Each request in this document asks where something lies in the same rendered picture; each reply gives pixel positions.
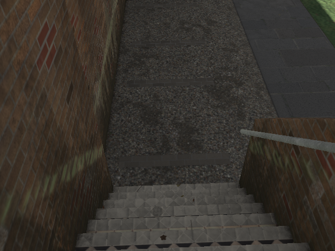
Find stairs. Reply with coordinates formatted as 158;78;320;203
75;182;311;251

